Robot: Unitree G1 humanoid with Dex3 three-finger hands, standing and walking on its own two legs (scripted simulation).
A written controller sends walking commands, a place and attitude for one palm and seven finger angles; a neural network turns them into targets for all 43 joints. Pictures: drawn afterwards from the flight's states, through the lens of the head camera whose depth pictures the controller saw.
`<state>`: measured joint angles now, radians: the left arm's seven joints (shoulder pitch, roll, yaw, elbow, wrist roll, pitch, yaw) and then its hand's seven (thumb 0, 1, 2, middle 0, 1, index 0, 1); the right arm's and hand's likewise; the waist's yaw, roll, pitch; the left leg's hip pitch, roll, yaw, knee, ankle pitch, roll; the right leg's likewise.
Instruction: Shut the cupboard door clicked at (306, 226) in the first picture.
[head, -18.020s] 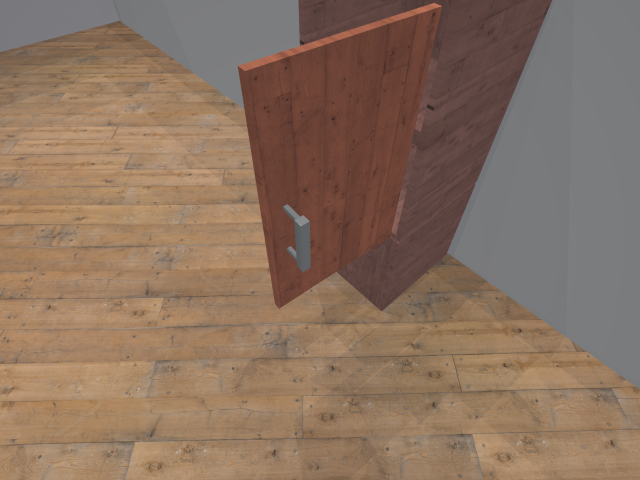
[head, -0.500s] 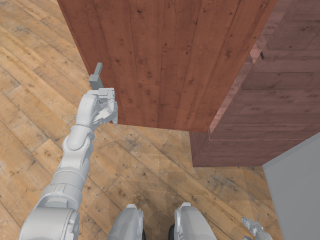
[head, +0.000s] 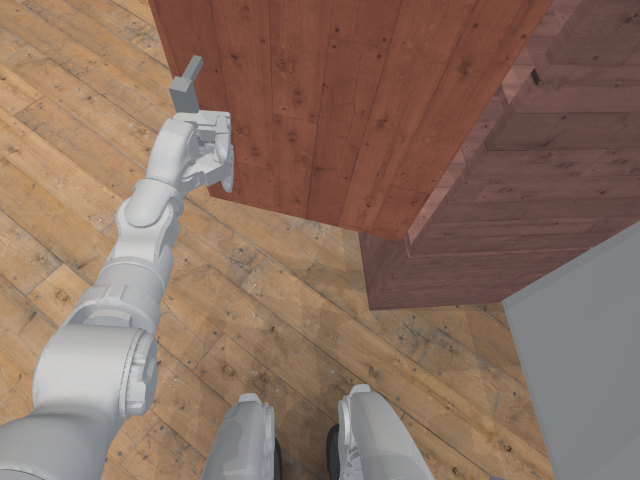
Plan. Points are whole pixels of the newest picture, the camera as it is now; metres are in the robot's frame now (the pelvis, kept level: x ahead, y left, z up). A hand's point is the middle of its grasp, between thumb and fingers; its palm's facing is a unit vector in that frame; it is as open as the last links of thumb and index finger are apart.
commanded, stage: push the door shut along its arc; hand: left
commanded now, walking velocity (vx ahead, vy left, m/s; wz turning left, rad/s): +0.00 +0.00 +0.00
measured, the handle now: (199, 115) +0.57 +0.13 +0.05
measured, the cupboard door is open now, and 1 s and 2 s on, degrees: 72 62 57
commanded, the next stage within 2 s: pull the fist back off the door in 0.92 s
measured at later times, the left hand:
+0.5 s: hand (272, 129) +0.54 +0.03 +0.05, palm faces -0.42 -0.91 -0.05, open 2.9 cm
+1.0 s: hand (287, 117) +0.56 +0.01 +0.05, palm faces -0.50 -0.86 -0.04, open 3.5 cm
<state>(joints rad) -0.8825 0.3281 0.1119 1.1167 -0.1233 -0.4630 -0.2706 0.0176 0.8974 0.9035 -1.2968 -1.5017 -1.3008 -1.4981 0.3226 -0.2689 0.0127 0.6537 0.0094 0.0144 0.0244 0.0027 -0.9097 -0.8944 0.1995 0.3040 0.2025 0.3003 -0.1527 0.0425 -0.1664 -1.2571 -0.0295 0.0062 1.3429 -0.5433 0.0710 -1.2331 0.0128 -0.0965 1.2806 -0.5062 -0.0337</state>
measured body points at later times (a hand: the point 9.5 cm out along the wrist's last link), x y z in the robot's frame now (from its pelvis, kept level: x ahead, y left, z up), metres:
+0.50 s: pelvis +0.01 +0.00 -0.01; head +0.18 +0.00 +0.41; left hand +0.56 +0.08 +0.05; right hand -0.01 -0.26 -0.13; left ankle +0.04 +0.07 -0.61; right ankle +0.05 -0.11 -0.61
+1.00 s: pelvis +0.00 -0.02 -0.03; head +0.18 +0.01 +0.38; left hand +0.58 +0.06 +0.06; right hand +0.00 -0.29 -0.13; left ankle +0.04 +0.07 -0.61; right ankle +0.05 -0.11 -0.61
